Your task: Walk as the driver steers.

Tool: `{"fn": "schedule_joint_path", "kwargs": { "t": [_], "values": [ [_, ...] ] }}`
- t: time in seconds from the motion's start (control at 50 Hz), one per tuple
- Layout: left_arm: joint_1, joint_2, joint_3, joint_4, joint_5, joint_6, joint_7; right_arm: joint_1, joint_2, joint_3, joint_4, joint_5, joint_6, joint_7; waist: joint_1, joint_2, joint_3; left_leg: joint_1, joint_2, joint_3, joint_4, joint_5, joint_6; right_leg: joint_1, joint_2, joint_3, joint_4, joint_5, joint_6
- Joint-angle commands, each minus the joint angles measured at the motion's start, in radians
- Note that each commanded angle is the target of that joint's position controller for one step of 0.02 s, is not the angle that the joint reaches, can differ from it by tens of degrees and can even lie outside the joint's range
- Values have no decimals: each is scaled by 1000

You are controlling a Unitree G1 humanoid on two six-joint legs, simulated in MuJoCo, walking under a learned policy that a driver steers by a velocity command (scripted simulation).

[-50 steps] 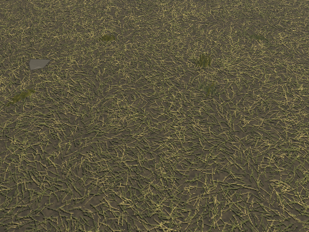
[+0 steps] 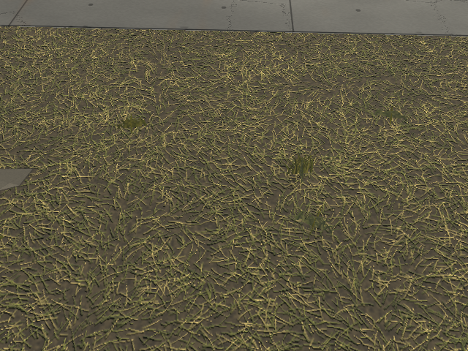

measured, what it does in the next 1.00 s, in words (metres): walks ahead: right foot, then left foot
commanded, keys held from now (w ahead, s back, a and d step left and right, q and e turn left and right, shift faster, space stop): w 1.00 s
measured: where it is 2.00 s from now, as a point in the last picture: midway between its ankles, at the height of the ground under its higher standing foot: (242, 198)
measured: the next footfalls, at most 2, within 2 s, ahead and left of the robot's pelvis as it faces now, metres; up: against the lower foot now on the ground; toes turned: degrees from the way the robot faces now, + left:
right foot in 0.30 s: +0.33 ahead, -0.17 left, +0.00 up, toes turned -2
left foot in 0.86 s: +0.64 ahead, +0.07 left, +0.00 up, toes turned +3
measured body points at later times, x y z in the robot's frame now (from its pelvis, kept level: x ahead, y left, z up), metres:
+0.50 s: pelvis +0.27 -0.08 +0.00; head +0.29 -0.10 +0.45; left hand +0.33 +0.18 -0.12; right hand +0.37 -0.35 -0.14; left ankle +0.29 +0.08 -0.66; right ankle +0.29 -0.16 -0.74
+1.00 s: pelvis +0.55 -0.01 -0.01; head +0.58 +0.00 +0.44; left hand +0.59 +0.25 -0.15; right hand +0.66 -0.27 -0.13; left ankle +0.60 +0.07 -0.74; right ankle +0.46 -0.16 -0.65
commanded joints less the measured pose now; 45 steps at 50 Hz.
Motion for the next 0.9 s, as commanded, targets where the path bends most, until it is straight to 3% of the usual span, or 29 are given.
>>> {"fn": "schedule_joint_path", "kwargs": {
  "t": [0.02,0.1,0.2,0.24,0.26,0.28,0.3,0.32,0.34,0.36,0.38,0.4,0.42,0.46,0.5,0.56,0.64,0.74,0.8,0.82,0.84,0.86,0.88,0.9],
  "values": [
    [33,42,12,-42,12,5,6,-41,-134,-22,-56,2,-17,-20,47,74,54,-101,282,-211,-202,69,172,-22,-42,3,-148,158,27],
    [-127,28,6,-83,3,-6,-5,38,-162,-27,-39,18,-4,-33,-12,78,54,-20,265,-160,-183,82,126,13,4,-36,-430,306,36],
    [-249,44,3,-132,-10,-15,-35,111,-171,-32,-5,26,17,-35,-48,94,80,142,328,-180,-110,56,112,8,32,-42,-577,218,15],
    [-223,66,10,-137,-10,-24,-45,101,-183,-38,-4,27,27,-38,-20,108,66,185,351,-194,-54,109,96,68,49,-52,-619,139,-14],
    [-166,85,20,-125,-9,-28,-47,80,-190,-40,-8,26,33,-38,19,117,36,185,342,-182,12,228,82,159,74,-74,-640,112,-31],
    [-33,122,43,-84,-7,-31,-43,63,-176,-34,-14,21,38,-38,85,107,-40,164,293,-141,168,389,59,332,107,-98,-661,105,-56],
    [174,196,70,-34,0,-33,-35,53,-136,-16,-37,7,38,-38,162,45,-188,12,232,-82,450,337,22,630,1,18,-636,127,-116],
    [298,310,98,-10,15,-23,-34,155,-17,20,-55,3,15,-28,142,-211,-326,-415,59,-14,851,-72,-58,1026,-243,457,-702,22,-274],
    [312,224,74,-5,12,-23,-38,153,-67,11,-38,22,-12,-23,151,-214,-384,-555,50,-169,1011,-422,-46,1059,-286,692,-832,-67,-305],
    [214,164,54,-22,7,-25,-38,60,-159,-13,-65,48,-26,-19,129,-142,-227,-637,115,-180,1063,-359,-24,929,-253,544,-839,-69,-245],
    [115,127,40,-46,5,-22,-39,-4,-164,-16,-81,48,-27,-24,98,-71,-146,-611,172,-152,1029,-258,-19,781,-210,394,-858,5,-210],
    [49,94,30,-56,8,-21,-44,-36,-149,-20,-85,34,-20,-30,70,-20,-80,-571,204,-136,962,-189,-25,650,-164,295,-897,72,-192],
    [21,72,22,-56,14,-23,-48,-28,-134,-25,-83,24,-5,-35,37,-33,-49,-508,233,-139,902,-141,-29,563,-123,219,-933,116,-171],
    [42,72,24,-32,17,-28,-52,6,-89,-22,-73,20,20,-37,12,-43,-31,-448,236,-122,860,-95,-43,489,-91,144,-974,204,-178],
    [81,101,31,-8,18,-31,-44,-29,-89,-27,-90,15,30,-41,8,-25,-6,-496,239,-117,796,-30,-58,490,-88,97,-993,293,-190],
    [131,113,33,15,15,-21,-26,-148,-82,-29,-132,9,28,-39,32,-16,20,-568,239,-114,621,102,-74,532,-84,57,-1006,329,-181],
    [186,129,35,40,6,-14,-14,-291,-65,-21,-170,16,21,-27,75,-20,52,-526,204,-80,396,238,-72,558,-67,10,-1027,259,-157],
    [253,137,43,86,-3,5,-5,-410,-72,-16,-220,26,9,-1,101,-21,98,-556,185,-80,273,174,-45,708,-127,18,-975,260,-150],
    [227,156,52,88,-6,18,0,-370,-101,-26,-222,26,-1,11,59,-40,62,-440,151,-52,233,67,-9,755,-145,14,-887,429,-126],
    [205,164,54,84,-4,23,0,-298,-125,-40,-203,25,-3,10,16,-54,14,-317,116,-22,225,49,8,746,-129,-3,-804,595,-113],
    [189,147,47,78,0,29,0,-140,-165,-64,-152,24,-2,4,-59,-42,-75,-107,83,3,214,60,34,698,-76,-42,-624,705,-89],
    [190,119,32,56,13,29,-1,51,-236,-87,-108,14,-1,-6,-123,38,-218,212,224,-158,242,81,93,495,-17,-83,-330,509,-54],
    [317,-17,-7,53,13,6,-15,148,-316,-106,-83,6,6,-6,-71,298,-360,581,466,-640,145,-107,258,73,173,-84,62,-92,19],
    [280,49,7,67,-6,-21,-19,134,-229,-79,-86,13,6,-5,-90,265,-383,582,481,-799,29,-176,247,-46,166,71,207,-350,3]
  ]
}}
